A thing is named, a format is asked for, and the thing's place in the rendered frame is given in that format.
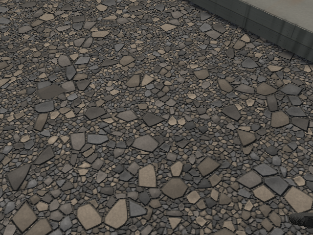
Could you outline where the robot right hand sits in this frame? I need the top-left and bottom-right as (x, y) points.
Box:
(289, 212), (313, 229)

